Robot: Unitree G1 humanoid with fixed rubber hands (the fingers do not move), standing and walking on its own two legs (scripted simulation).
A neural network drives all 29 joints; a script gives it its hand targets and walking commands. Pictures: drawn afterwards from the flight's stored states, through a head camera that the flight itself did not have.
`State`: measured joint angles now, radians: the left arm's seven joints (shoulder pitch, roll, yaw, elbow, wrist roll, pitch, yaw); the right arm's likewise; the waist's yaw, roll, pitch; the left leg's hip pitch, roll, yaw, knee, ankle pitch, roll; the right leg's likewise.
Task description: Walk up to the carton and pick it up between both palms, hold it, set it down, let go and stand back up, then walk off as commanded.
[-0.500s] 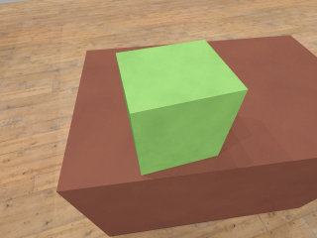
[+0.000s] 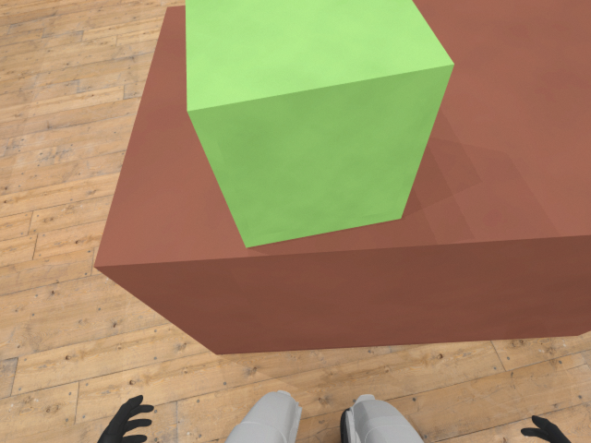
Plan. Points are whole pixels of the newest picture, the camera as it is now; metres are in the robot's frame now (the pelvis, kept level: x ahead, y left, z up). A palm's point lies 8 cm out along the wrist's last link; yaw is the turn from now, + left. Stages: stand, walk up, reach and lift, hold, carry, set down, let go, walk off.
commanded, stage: walk off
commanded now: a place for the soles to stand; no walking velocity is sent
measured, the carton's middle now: (306, 119) +0.51 +0.00 +0.10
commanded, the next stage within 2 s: none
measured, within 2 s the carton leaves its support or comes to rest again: neither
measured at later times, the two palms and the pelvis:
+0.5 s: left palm out of the picture -0.03 +0.37 -0.12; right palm out of the picture -0.04 -0.26 -0.10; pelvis -0.12 +0.04 -0.01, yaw -1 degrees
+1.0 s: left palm out of the picture -0.13 +0.34 -0.11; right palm out of the picture -0.16 -0.28 -0.11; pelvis -0.26 +0.05 -0.01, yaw +0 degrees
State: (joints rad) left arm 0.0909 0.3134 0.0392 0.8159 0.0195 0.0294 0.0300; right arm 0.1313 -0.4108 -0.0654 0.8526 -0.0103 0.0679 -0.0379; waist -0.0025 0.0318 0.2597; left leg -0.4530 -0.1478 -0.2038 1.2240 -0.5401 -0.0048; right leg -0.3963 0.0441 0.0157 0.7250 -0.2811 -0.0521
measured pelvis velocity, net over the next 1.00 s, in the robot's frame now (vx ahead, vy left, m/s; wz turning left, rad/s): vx -0.26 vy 0.05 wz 0.00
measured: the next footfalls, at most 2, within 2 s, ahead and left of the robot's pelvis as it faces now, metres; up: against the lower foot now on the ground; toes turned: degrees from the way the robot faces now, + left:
left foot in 0.24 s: -0.05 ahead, +0.16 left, +0.00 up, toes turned -4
right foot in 0.62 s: -0.15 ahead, -0.09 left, +0.00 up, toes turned +2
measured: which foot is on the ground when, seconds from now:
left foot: up 0.00-0.22, down 0.24-0.64, up 0.66-1.00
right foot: down 0.00-0.26, up 0.28-0.60, down 0.62-1.00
